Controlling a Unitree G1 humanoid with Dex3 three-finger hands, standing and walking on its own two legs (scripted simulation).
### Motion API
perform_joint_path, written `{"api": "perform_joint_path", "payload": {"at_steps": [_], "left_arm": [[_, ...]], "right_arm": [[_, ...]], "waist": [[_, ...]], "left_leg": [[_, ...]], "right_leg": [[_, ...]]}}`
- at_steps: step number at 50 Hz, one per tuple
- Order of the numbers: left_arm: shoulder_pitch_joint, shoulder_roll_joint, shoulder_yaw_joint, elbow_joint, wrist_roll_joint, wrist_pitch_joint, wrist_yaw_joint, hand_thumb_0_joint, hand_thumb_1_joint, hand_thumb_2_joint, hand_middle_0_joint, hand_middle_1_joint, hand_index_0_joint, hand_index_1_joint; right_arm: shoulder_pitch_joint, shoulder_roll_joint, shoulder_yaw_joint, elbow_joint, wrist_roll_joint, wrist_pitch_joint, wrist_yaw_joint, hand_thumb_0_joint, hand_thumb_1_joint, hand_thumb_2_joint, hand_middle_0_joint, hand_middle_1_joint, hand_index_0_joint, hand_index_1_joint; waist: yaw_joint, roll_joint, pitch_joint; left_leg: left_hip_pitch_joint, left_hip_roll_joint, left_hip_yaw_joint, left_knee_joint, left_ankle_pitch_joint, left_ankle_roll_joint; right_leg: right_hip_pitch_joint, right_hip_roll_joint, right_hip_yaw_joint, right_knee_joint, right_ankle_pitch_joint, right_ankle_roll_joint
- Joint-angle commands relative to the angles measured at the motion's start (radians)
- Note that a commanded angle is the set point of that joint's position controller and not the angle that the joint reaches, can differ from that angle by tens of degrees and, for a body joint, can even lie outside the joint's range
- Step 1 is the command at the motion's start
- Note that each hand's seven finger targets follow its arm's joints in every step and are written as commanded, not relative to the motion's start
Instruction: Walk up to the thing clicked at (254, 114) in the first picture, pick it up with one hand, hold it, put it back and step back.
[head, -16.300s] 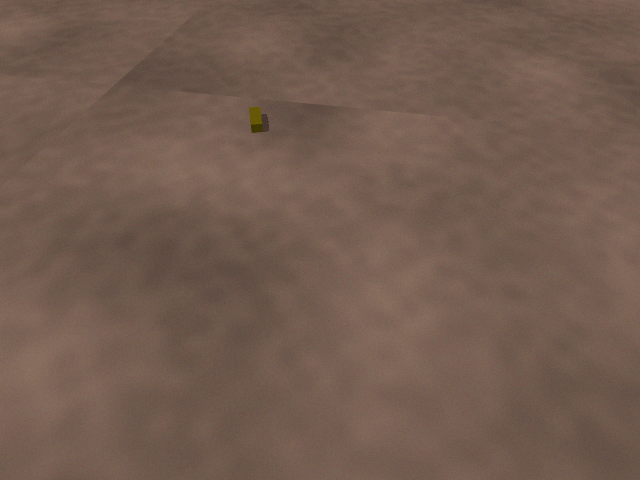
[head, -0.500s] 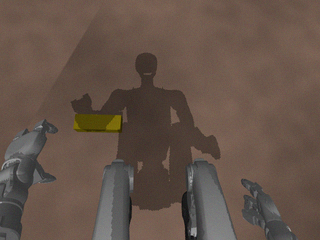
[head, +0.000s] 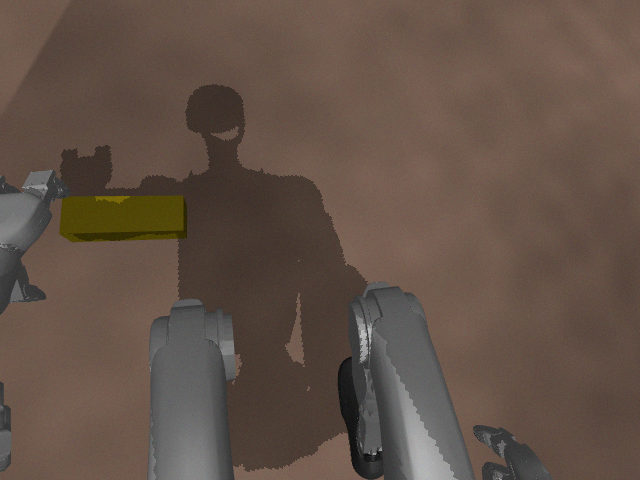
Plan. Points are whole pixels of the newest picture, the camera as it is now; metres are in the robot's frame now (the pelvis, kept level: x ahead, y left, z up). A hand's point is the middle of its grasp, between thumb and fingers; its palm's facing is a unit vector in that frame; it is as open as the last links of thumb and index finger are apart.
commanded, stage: rise first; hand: left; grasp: from above
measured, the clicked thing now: (128, 218) +0.51 +0.28 -0.34
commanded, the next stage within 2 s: approach in 0.78 s
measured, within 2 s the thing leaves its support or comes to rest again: neither
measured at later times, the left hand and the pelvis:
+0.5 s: hand (48, 237) +0.43 +0.34 -0.19, palm faces -0.47 -0.05 -0.88, open 14.1 cm; pelvis +0.01 +0.01 -0.03, yaw -1 degrees
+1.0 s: hand (67, 230) +0.45 +0.33 -0.22, palm faces -0.48 -0.05 -0.88, open 14.1 cm; pelvis +0.02 +0.00 -0.04, yaw -2 degrees
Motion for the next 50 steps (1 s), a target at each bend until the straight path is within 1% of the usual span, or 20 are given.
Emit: {"api": "perform_joint_path", "payload": {"at_steps": [1,4,6,9,12,17,21,23,26,29,35,38,39,41,42,43,44,46,49,50], "left_arm": [[-0.295,0.315,0.044,-0.103,0.029,-0.011,0.070,0.000,-0.540,1.028,-0.058,-0.941,-0.049,-0.948],[-0.330,0.318,0.037,-0.092,0.063,-0.015,0.089,0.000,-0.532,1.016,-0.056,-0.953,-0.053,-0.954],[-0.333,0.286,0.016,-0.053,0.076,-0.022,0.098,0.000,-0.543,1.022,-0.055,-0.951,-0.048,-0.956],[-0.379,0.337,0.032,-0.064,0.106,-0.030,0.119,0.000,-0.536,1.013,-0.061,-0.964,-0.057,-0.966],[-0.377,0.309,0.014,-0.005,0.125,-0.036,0.133,0.000,-0.537,1.008,-0.063,-0.966,-0.059,-0.968],[-0.403,0.339,0.022,0.034,0.160,-0.044,0.166,0.000,-0.539,1.014,-0.066,-0.964,-0.060,-0.968],[-0.435,0.326,0.013,0.076,0.161,-0.043,0.191,0.000,-0.542,1.006,-0.055,-1.000,-0.058,-0.996],[-0.444,0.351,0.026,0.075,0.172,-0.039,0.206,0.000,-0.536,1.004,-0.063,-0.994,-0.064,-0.992],[-0.442,0.341,0.032,0.084,0.164,-0.025,0.216,0.000,-0.536,1.001,-0.061,-1.011,-0.065,-1.006],[-0.458,0.343,0.026,0.067,0.160,-0.010,0.220,0.000,-0.542,1.007,-0.058,-1.013,-0.061,-1.009],[-0.418,0.351,0.035,0.082,0.144,0.003,0.210,0.000,-0.555,1.017,-0.058,-1.007,-0.057,-1.006],[-0.411,0.363,0.038,0.088,0.146,0.004,0.207,0.000,-0.556,1.019,-0.062,-1.005,-0.059,-1.006],[-0.424,0.371,0.046,0.070,0.137,0.001,0.208,0.000,-0.555,1.018,-0.060,-1.006,-0.058,-1.006],[-0.390,0.357,0.043,0.099,0.137,0.004,0.206,0.000,-0.556,1.021,-0.063,-0.998,-0.060,-1.001],[-0.439,0.382,0.053,0.049,0.131,-0.003,0.209,0.000,-0.547,1.015,-0.059,-1.007,-0.059,-1.006],[-0.421,0.380,0.051,0.073,0.135,-0.002,0.210,0.000,-0.555,1.022,-0.060,-1.006,-0.058,-1.007],[-0.395,0.360,0.034,0.107,0.140,0.000,0.207,0.000,-0.611,1.102,-0.067,-0.946,-0.019,-0.996],[-0.446,0.355,0.028,0.081,0.137,-0.009,0.210,0.000,-0.499,0.959,-0.061,-1.048,-0.083,-1.024],[-0.487,0.305,-0.017,0.089,0.140,-0.011,0.216,0.000,-0.505,0.963,-0.061,-1.053,-0.081,-1.031],[-0.526,0.294,-0.034,0.074,0.141,-0.013,0.219,0.000,-0.492,0.951,-0.061,-1.066,-0.087,-1.037]], "right_arm": [[0.137,-0.232,-0.070,-0.034,-0.014,-0.004,-0.007,0.000,-0.894,-0.899,0.200,0.300,0.200,0.300],[0.136,-0.237,-0.070,-0.024,-0.021,0.002,-0.004,0.000,-0.896,-0.899,0.200,0.300,0.200,0.300],[0.140,-0.236,-0.069,-0.023,-0.028,0.006,0.000,0.000,-0.898,-0.900,0.200,0.300,0.200,0.300],[0.137,-0.227,-0.057,-0.014,-0.037,0.011,0.002,0.000,-0.901,-0.901,0.200,0.300,0.200,0.300],[0.134,-0.228,-0.057,-0.007,-0.046,0.014,0.007,0.000,-0.904,-0.902,0.200,0.300,0.200,0.300],[0.133,-0.231,-0.052,0.004,-0.057,0.015,0.007,0.000,-0.904,-0.901,0.200,0.300,0.200,0.300],[0.129,-0.230,-0.044,0.006,-0.070,0.009,0.011,0.000,-0.907,-0.902,0.200,0.300,0.200,0.300],[0.128,-0.230,-0.041,0.009,-0.071,0.009,0.010,0.000,-0.905,-0.902,0.200,0.300,0.200,0.300],[0.132,-0.228,-0.038,0.014,-0.080,0.004,0.013,0.000,-0.908,-0.903,0.200,0.300,0.200,0.300],[0.140,-0.230,-0.040,0.013,-0.079,0.002,0.013,0.000,-0.907,-0.903,0.200,0.300,0.200,0.300],[0.147,-0.226,-0.032,0.014,-0.082,0.005,0.015,0.000,-0.908,-0.902,0.200,0.300,0.200,0.300],[0.157,-0.230,-0.025,0.014,-0.085,0.006,0.017,0.000,-0.908,-0.903,0.200,0.300,0.200,0.300],[0.150,-0.228,-0.027,0.012,-0.081,0.008,0.016,0.000,-0.907,-0.902,0.200,0.300,0.200,0.300],[0.160,-0.229,-0.020,0.012,-0.086,0.009,0.020,0.000,-0.908,-0.902,0.200,0.300,0.200,0.300],[0.154,-0.233,-0.028,0.015,-0.084,0.009,0.019,0.000,-0.905,-0.901,0.200,0.300,0.200,0.300],[0.149,-0.232,-0.025,0.014,-0.083,0.009,0.017,0.000,-0.906,-0.902,0.200,0.300,0.200,0.300],[0.152,-0.226,-0.015,0.012,-0.087,0.008,0.020,0.000,-0.912,-0.904,0.199,0.300,0.200,0.300],[0.157,-0.234,-0.018,0.017,-0.086,0.009,0.021,0.000,-0.907,-0.896,0.200,0.300,0.200,0.300],[0.166,-0.235,-0.016,0.025,-0.089,0.004,0.019,0.000,-0.908,-0.896,0.200,0.300,0.200,0.300],[0.171,-0.236,-0.015,0.024,-0.088,0.002,0.019,0.000,-0.909,-0.896,0.200,0.300,0.200,0.300]], "waist": [[0.003,0.237,-0.640],[0.000,0.288,-0.664],[-0.020,0.265,-0.637],[-0.015,0.289,-0.656],[-0.034,0.268,-0.639],[-0.041,0.278,-0.645],[-0.053,0.300,-0.620],[-0.048,0.291,-0.643],[-0.048,0.295,-0.640],[-0.059,0.313,-0.671],[-0.052,0.293,-0.667],[-0.064,0.286,-0.660],[-0.054,0.290,-0.673],[-0.064,0.273,-0.652],[-0.064,0.291,-0.671],[-0.055,0.293,-0.665],[-0.067,0.292,-0.630],[-0.086,0.271,-0.637],[-0.103,0.304,-0.651],[-0.123,0.317,-0.643]], "left_leg": [[0.524,0.000,0.106,-0.272,0.065,0.061],[0.564,0.003,0.097,-0.265,0.107,0.050],[0.541,0.001,0.091,-0.253,0.110,0.051],[0.529,-0.004,0.105,-0.227,0.122,0.057],[0.511,-0.003,0.106,-0.208,0.122,0.060],[0.503,-0.002,0.103,-0.189,0.124,0.060],[0.501,0.002,0.093,-0.189,0.120,0.057],[0.490,-0.002,0.104,-0.171,0.126,0.062],[0.476,-0.003,0.110,-0.165,0.135,0.063],[0.502,-0.001,0.107,-0.155,0.158,0.063],[0.471,-0.003,0.111,-0.140,0.177,0.067],[0.470,-0.003,0.108,-0.129,0.191,0.068],[0.460,-0.005,0.115,-0.129,0.180,0.069],[0.458,-0.004,0.111,-0.126,0.190,0.070],[0.455,-0.003,0.111,-0.125,0.185,0.070],[0.459,-0.002,0.115,-0.123,0.177,0.068],[0.442,-0.005,0.118,-0.119,0.176,0.070],[0.439,-0.001,0.107,-0.116,0.170,0.071],[0.468,0.001,0.106,-0.114,0.176,0.067],[0.469,0.004,0.104,-0.113,0.176,0.066]], "right_leg": [[0.204,0.008,-0.130,-0.203,0.085,-0.091],[0.172,0.005,-0.134,-0.170,0.117,-0.092],[0.159,0.006,-0.139,-0.162,0.120,-0.089],[0.174,0.010,-0.132,-0.159,0.131,-0.091],[0.157,0.012,-0.134,-0.148,0.132,-0.087],[0.140,0.014,-0.138,-0.128,0.136,-0.085],[0.098,0.011,-0.148,-0.103,0.132,-0.083],[0.121,0.017,-0.146,-0.106,0.142,-0.083],[0.125,0.014,-0.143,-0.100,0.148,-0.081],[0.128,0.016,-0.146,-0.093,0.170,-0.079],[0.156,0.017,-0.141,-0.092,0.191,-0.080],[0.169,0.019,-0.143,-0.094,0.206,-0.080],[0.175,0.019,-0.138,-0.099,0.200,-0.081],[0.180,0.018,-0.141,-0.100,0.208,-0.078],[0.176,0.019,-0.141,-0.093,0.207,-0.080],[0.168,0.020,-0.139,-0.096,0.199,-0.083],[0.177,0.019,-0.138,-0.104,0.200,-0.080],[0.165,0.021,-0.145,-0.098,0.198,-0.080],[0.150,0.023,-0.151,-0.100,0.203,-0.080],[0.146,0.023,-0.154,-0.099,0.205,-0.078]]}}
